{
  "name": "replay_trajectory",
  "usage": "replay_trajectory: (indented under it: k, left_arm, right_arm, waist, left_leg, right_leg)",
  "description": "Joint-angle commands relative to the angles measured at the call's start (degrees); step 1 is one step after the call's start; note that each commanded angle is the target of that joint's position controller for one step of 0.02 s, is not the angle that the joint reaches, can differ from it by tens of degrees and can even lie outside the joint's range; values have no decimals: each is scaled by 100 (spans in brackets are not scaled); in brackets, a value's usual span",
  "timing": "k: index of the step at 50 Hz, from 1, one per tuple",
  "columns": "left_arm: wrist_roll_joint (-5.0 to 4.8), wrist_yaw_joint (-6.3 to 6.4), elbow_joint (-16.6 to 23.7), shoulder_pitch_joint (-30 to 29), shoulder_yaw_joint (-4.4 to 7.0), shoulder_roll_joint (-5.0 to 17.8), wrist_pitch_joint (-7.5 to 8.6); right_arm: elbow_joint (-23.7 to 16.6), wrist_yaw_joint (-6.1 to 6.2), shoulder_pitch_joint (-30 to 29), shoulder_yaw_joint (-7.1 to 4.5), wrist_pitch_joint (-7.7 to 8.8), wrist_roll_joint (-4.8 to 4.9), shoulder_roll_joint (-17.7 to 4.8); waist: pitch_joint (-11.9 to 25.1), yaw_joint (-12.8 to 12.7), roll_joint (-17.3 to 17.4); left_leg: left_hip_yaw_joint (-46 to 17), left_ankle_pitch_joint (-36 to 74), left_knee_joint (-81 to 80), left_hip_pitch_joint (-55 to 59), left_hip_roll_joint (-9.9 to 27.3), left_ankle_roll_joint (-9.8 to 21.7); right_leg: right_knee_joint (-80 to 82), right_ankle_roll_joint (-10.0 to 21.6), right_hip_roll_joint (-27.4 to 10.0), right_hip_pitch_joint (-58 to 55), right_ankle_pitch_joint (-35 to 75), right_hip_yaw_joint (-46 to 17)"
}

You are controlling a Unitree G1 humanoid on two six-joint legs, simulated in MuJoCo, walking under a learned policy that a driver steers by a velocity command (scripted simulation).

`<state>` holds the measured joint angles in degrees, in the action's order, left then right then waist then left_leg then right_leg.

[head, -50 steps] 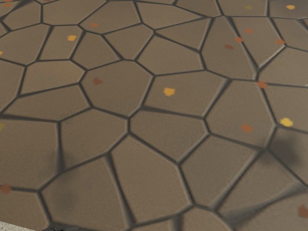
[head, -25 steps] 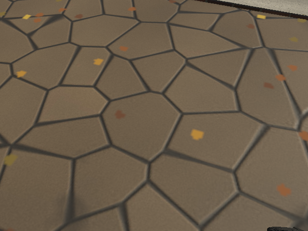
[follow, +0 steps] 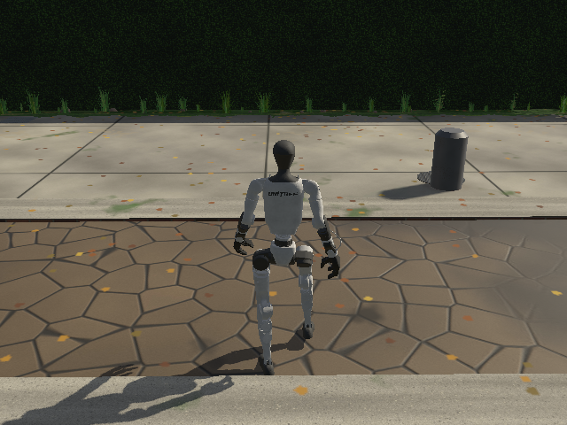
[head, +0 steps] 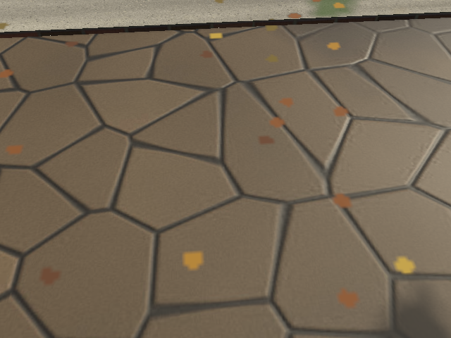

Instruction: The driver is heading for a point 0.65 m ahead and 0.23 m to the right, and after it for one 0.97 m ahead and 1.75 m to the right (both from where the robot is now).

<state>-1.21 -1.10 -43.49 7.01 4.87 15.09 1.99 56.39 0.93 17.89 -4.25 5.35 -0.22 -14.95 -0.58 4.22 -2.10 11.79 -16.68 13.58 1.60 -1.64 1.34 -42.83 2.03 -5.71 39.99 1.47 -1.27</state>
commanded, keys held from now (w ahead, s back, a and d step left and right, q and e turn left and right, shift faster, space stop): w+e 0.86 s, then e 0.14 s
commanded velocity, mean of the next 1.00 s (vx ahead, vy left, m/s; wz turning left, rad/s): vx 0.48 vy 0.00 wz -0.59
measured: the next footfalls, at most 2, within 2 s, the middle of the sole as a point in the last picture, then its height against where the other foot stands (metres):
right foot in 0.14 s outside the picture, level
left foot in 0.64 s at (218, 314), level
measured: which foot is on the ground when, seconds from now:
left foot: down 0.00-0.16, up 0.18-0.62, down 0.64-1.00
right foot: up 0.00-0.12, down 0.14-0.64, up 0.66-1.00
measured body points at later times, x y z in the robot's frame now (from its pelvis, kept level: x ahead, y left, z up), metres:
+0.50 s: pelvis +0.27 -0.05 +0.01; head +0.30 -0.08 +0.45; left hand +0.40 +0.21 -0.10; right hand +0.41 -0.35 -0.09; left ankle +0.50 +0.08 -0.68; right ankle +0.20 -0.11 -0.74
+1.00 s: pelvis +0.52 -0.10 +0.00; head +0.55 -0.13 +0.45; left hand +0.83 +0.00 -0.08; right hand +0.39 -0.36 -0.12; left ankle +0.53 +0.03 -0.74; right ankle +0.56 -0.32 -0.68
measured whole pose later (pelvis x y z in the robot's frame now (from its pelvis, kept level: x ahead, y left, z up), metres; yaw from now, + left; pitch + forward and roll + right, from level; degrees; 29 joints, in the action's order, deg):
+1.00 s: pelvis +0.52 -0.10 +0.00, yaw -36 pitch +2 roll +2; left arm -0.9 -1.1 -35.5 8.0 4.7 17.3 1.0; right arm 49.0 0.4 16.5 -4.4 4.2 0.0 -16.3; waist -3.1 4.5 -2.2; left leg 9.8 -14.8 16.1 -2.6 0.0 0.5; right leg -44.8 -0.3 -5.4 39.0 -2.7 -1.9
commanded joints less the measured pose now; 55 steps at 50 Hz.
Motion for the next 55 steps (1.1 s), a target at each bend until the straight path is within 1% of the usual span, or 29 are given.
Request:
replay_trajectory:
  k: [1, 3, 5, 6, 7, 8, 9, 10, 11, 12, 14, 18, 22, 26, 29, 31, 32, 33, 34, 35, 36, 37, 38, 40, 43, 46, 49, 53, 55]
  left_arm:
    - [-5, -144, 655, -712, -62, 69, 56]
    - [-14, -224, 808, -779, -21, 181, 48]
    - [-10, -245, 833, -393, 95, 409, 16]
    - [-27, -234, 704, 252, 215, 635, 2]
    - [-27, -147, 450, 1250, 413, 999, -22]
    - [-51, 4, 302, 1764, 523, 1533, -83]
    - [11, -37, 521, 1605, 482, 1769, 21]
    - [69, -66, 483, 1720, 348, 1269, 68]
    - [54, -62, 467, 1413, 282, 1052, 129]
    - [30, -63, 542, 954, 224, 898, 166]
    - [106, -22, 692, 474, 139, 696, 177]
    - [61, 115, 623, 725, 202, 947, 211]
    - [9, 195, 509, 1099, 217, 966, 153]
    - [-32, 199, 365, 1421, 222, 950, 117]
    - [-14, 241, 372, 1411, 227, 944, 63]
    - [-1, 242, 456, 1259, 149, 734, 42]
    - [70, 216, 573, 1214, 23, 408, 68]
    - [-93, 219, 727, 2004, -74, 94, 115]
    - [-140, 240, 609, 2051, -1, 666, 120]
    - [-108, 235, 641, 1482, 97, 1016, 84]
    - [-44, 245, 699, 1162, 105, 999, 48]
    - [17, 228, 770, 953, 119, 930, 42]
    - [-7, 192, 795, 970, 127, 830, 19]
    - [-70, 152, 831, 1006, 90, 600, -40]
    - [-26, 139, 1002, 718, 46, 476, -83]
    - [27, 80, 1084, 435, 14, 422, -55]
    - [44, -54, 1184, -18, -21, 324, -24]
    - [63, -202, 1352, -48, 118, 614, -87]
    - [92, -179, 1116, 926, 328, 979, -96]
  right_arm:
    - [-289, 42, 4, -182, -36, 63, -937]
    - [-322, 44, -24, -216, -116, 89, -1071]
    - [-384, 86, -67, -268, -194, 122, -1263]
    - [-423, 103, -125, -282, -234, 133, -1320]
    - [-488, 112, -237, -253, -227, 147, -1270]
    - [-648, 59, -45, -80, -140, -129, -703]
    - [-978, -68, 171, 70, 119, -22, -395]
    - [-1082, -151, -653, -63, 316, 214, -913]
    - [-1213, -172, -917, -59, 385, 290, -911]
    - [-1110, -121, -855, -57, 370, 184, -824]
    - [-1044, -92, -603, -140, 195, 43, -886]
    - [-1294, -37, -1004, -92, 15, -87, -604]
    - [-1579, -84, -1853, 0, 54, -33, -432]
    - [-1824, -185, -2278, -15, 129, 66, -584]
    - [-1850, -247, -2093, -93, 227, 89, -798]
    - [-1645, -211, -1227, -212, 293, 38, -991]
    - [-1565, -166, -371, -299, 314, -66, -1291]
    - [-1360, -170, 275, -419, 230, -129, -1740]
    - [-1407, -212, 205, -309, 200, 20, -1249]
    - [-1497, -191, -57, -204, 157, 43, -870]
    - [-1542, -179, -358, -148, 106, -5, -758]
    - [-1510, -171, -560, -107, 73, -30, -634]
    - [-1485, -155, -645, -72, 79, -68, -567]
    - [-1406, -151, -645, -89, 119, -31, -577]
    - [-1285, -135, -556, -168, 163, -8, -808]
    - [-1260, -78, -740, -196, 74, -14, -951]
    - [-1199, 0, -648, -207, -61, 37, -1071]
    - [-1181, 40, -626, -288, -192, 230, -1331]
    - [-1253, 66, -768, -293, -247, 314, -1296]
  waist:
    - [-470, 14, 365]
    - [-422, -100, 477]
    - [-20, -427, 767]
    - [324, -803, 800]
    - [807, -1337, 592]
    - [1269, -1178, -668]
    - [2175, -788, -1262]
    - [1864, -1198, -378]
    - [1091, -1027, -211]
    - [657, -685, 380]
    - [377, -301, 205]
    - [207, -318, 85]
    - [67, -665, -173]
    - [15, -825, -322]
    - [79, -670, -525]
    - [463, -210, -583]
    - [1202, 163, -76]
    - [2003, -124, 1873]
    - [1748, -60, 1656]
    - [998, 77, 1085]
    - [569, -10, 691]
    - [225, -113, 641]
    - [120, -254, 792]
    - [66, -323, 902]
    - [-20, -317, 709]
    - [-101, -331, 668]
    - [-40, -147, 703]
    - [144, -298, 849]
    - [600, -860, 675]
  left_leg:
    - [-355, 2936, -280, 116, 1786, 644]
    - [-143, 4098, 140, 321, 1826, 543]
    - [18, 5984, 1063, 439, 1822, 449]
    - [80, 6400, 1985, 260, 1759, 383]
    - [169, 5665, 3357, -577, 1536, 165]
    - [131, 1182, 5311, -2386, 996, -73]
    - [-1137, -1921, 6863, -4305, -88, -238]
    - [-1778, -1486, 6952, -4972, 232, -106]
    - [-1687, -942, 6506, -5106, 459, 15]
    - [-1683, -537, 5968, -4656, 715, -17]
    - [-1687, -193, 5300, -3827, 939, -157]
    - [-1496, 645, 4144, -3694, 792, -502]
    - [-1493, 2002, 2423, -3427, 453, -523]
    - [-1599, 2094, 1692, -3156, 256, -412]
    - [-1647, 1360, 1409, -2791, 178, -232]
    - [-1561, 1281, 1096, -1516, 239, 51]
    - [-2364, 1099, 1236, -61, 1132, 424]
    - [-4957, -123, 769, 1887, 2437, 1372]
    - [-5711, -1335, 436, 1831, 2605, 1356]
    - [-4833, -1324, 351, 1151, 2356, 1091]
    - [-4052, -655, 282, 436, 2119, 921]
    - [-3506, -39, 143, -156, 1896, 877]
    - [-3067, 351, 8, -534, 1734, 810]
    - [-2492, 737, -251, -808, 1611, 851]
    - [-1957, 1393, -461, -755, 1722, 998]
    - [-1054, 3176, -262, -773, 1543, 877]
    - [-451, 3657, -2, -750, 1403, 680]
    - [-357, 4382, 760, -205, 1637, 518]
    - [-163, 4669, 2206, -335, 1425, 277]
  right_leg:
    - [406, 111, 53, 217, -69, 262]
    - [550, 280, 257, -91, -567, 528]
    - [514, 503, 663, -944, -1217, 862]
    - [676, 668, 879, -1815, -1280, 925]
    - [1154, 923, 953, -3414, -860, 673]
    - [1093, 1327, -326, -5105, -300, -1251]
    - [2168, 2552, -1494, -6513, -1388, -4625]
    - [2564, 2184, -1334, -6330, -1510, -4221]
    - [2591, 1926, -1115, -5550, -1213, -3335]
    - [2645, 1698, -840, -4548, -677, -2684]
    - [2864, 1517, -507, -3338, -30, -2029]
    - [3056, 1502, -217, -2617, 461, -1468]
    - [2938, 1147, 88, -2529, -282, -1268]
    - [2585, 1030, -87, -2839, -712, -1708]
    - [2072, 937, -249, -3219, -690, -2215]
    - [1293, 692, 79, -3061, -339, -2143]
    - [-206, 465, 426, -2387, -831, -1685]
    - [-2092, 48, 1212, -334, -3252, -896]
    - [-2971, -26, 782, 467, -3533, -1009]
    - [-3228, -68, 567, 689, -3009, -950]
    - [-3166, -104, 362, 520, -2588, -742]
    - [-2890, -116, 208, 386, -2299, -711]
    - [-2710, -102, 49, 118, -2120, -692]
    - [-2470, -121, -60, -51, -1984, -535]
    - [-1944, -209, -154, 238, -1532, -506]
    - [-938, -288, -61, -27, -746, -221]
    - [102, -243, 157, -642, 15, 211]
    - [749, 66, 429, -1134, -634, 422]
    - [1434, 379, 809, -2369, -359, 584]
